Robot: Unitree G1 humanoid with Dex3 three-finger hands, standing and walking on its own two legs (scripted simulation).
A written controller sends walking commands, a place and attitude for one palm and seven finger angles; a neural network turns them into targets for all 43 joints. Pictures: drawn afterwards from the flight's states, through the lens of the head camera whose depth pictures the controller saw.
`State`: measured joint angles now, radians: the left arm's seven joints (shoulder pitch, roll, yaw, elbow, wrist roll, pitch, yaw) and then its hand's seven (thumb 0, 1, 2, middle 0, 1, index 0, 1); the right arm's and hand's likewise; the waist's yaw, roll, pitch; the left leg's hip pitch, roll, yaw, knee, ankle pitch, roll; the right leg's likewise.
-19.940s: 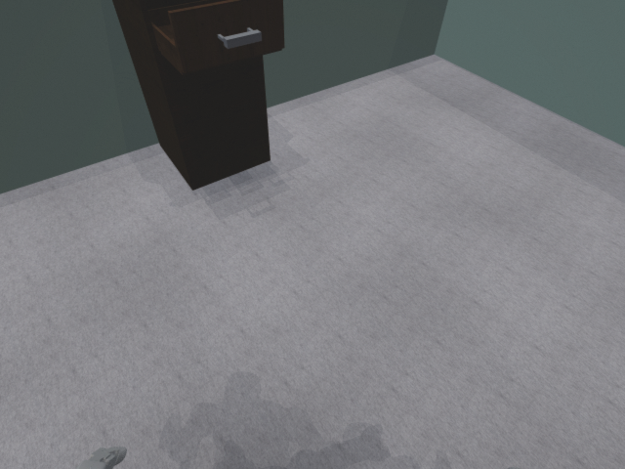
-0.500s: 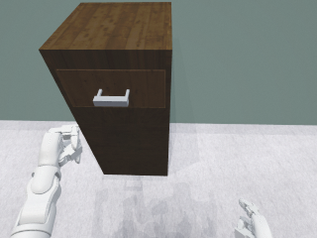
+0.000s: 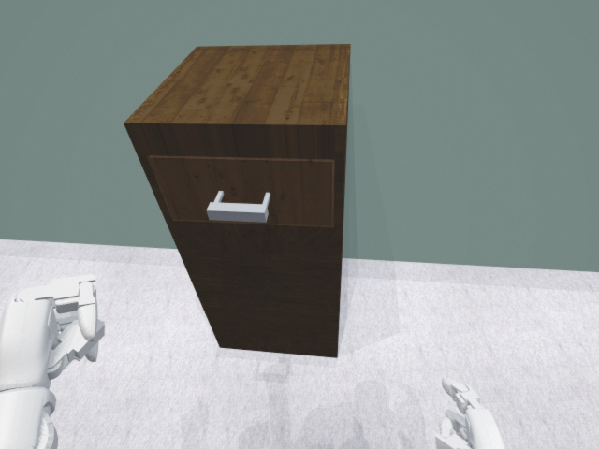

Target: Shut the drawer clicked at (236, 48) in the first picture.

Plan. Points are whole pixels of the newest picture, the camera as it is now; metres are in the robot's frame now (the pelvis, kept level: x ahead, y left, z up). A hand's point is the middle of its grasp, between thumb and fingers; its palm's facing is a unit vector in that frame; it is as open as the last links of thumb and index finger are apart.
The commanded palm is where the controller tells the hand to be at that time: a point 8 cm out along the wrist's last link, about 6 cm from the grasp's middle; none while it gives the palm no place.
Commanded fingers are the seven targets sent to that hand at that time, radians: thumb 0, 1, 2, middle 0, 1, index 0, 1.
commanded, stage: draw the hand back to the body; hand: left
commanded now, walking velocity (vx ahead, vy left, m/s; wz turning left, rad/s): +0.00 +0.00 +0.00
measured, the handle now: (240, 204) +0.59 +0.21 -0.02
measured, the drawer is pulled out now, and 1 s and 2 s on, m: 0.00 0.00 0.00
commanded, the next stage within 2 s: step back with the hand held close in 0.22 s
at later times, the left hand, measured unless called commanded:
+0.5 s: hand (79, 330) +0.18 +0.24 +0.17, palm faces +0.40 -0.80 -0.45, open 3.3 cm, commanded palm +0.11 +0.28 +0.17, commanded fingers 0.00 0.90 0.90 -1.40 -1.60 -1.40 -1.60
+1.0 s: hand (27, 395) +0.12 +0.27 +0.15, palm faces +0.38 -0.78 -0.49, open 3.2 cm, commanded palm +0.06 +0.30 +0.17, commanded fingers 0.00 0.90 0.90 -1.40 -1.60 -1.40 -1.60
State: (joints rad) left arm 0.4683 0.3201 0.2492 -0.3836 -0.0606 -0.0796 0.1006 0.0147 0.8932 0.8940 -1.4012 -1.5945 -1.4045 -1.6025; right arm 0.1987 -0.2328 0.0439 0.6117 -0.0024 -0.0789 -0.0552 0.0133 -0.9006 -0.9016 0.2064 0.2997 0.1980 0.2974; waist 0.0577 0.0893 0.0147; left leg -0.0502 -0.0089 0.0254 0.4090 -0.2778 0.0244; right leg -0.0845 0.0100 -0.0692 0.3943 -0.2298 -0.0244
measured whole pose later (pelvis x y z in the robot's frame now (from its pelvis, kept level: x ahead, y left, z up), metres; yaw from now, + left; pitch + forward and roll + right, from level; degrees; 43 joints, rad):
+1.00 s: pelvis -0.07 +0.02 -0.01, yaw +0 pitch +0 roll +0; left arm 0.60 0.37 0.37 -0.54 -0.01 -0.19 0.13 0.01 0.89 0.89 -1.40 -1.59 -1.41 -1.60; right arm 0.16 -0.21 0.01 0.52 0.00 -0.03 -0.07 0.01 -0.90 -0.90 0.21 0.30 0.20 0.30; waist 0.01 0.02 0.02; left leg -0.33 -0.04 0.05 0.56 -0.24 0.07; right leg -0.36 -0.03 -0.05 0.54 -0.18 0.01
